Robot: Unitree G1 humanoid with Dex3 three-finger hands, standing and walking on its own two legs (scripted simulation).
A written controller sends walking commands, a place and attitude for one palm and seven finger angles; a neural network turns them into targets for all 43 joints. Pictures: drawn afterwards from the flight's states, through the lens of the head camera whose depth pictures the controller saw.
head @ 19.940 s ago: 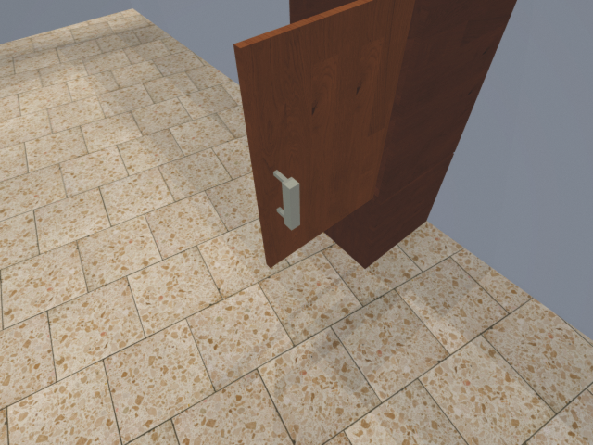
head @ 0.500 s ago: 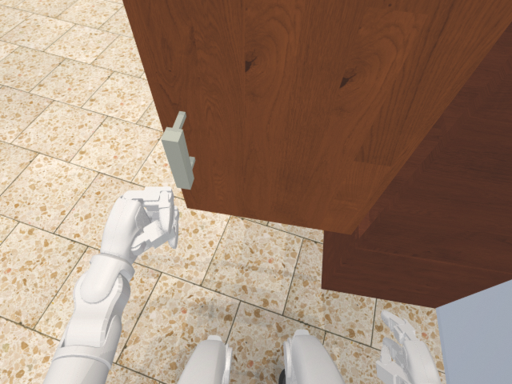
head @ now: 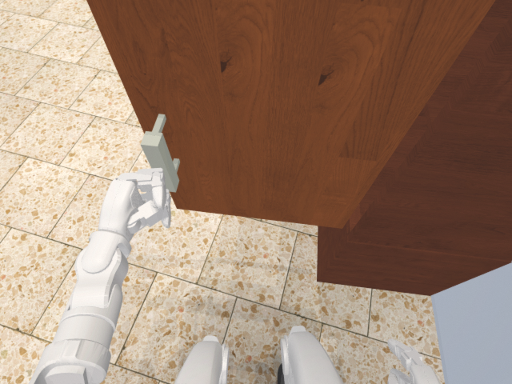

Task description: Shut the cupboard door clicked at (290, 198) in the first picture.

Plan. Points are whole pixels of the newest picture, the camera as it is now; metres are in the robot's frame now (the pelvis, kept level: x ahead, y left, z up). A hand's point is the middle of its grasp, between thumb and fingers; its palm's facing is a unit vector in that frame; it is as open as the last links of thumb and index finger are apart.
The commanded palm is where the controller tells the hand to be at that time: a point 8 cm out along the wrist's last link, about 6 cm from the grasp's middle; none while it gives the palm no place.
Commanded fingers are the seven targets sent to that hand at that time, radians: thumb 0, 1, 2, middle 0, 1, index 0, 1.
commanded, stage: bring the fist close to the handle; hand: left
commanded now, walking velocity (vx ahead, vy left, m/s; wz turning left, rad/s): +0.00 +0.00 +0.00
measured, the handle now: (165, 154) +0.47 +0.15 +0.04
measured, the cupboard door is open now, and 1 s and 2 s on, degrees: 90 79 68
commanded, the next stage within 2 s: push the door shut along its arc in 0.12 s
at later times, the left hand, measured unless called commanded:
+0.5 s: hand (170, 194) +0.40 +0.13 +0.03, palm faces -0.23 -0.97 -0.06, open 3.2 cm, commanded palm +0.40 +0.18 +0.04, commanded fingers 0.00 0.90 0.90 -1.30 -1.50 -1.30 -1.50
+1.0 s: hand (181, 162) +0.46 +0.12 +0.03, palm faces -0.33 -0.94 -0.06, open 3.2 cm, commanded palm +0.46 +0.16 +0.04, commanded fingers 0.00 0.90 0.90 -1.30 -1.50 -1.30 -1.50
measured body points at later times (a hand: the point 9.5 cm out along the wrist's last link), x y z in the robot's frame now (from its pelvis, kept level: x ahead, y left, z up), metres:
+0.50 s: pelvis -0.01 +0.01 -0.01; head +0.10 +0.02 +0.43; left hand +0.40 +0.19 +0.04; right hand +0.12 -0.25 -0.11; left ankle +0.01 +0.11 -0.62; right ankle +0.04 -0.12 -0.62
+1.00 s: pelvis -0.02 +0.01 -0.02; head +0.12 +0.03 +0.41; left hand +0.47 +0.17 +0.04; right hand +0.03 -0.26 -0.13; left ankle +0.01 +0.11 -0.62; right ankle +0.04 -0.12 -0.62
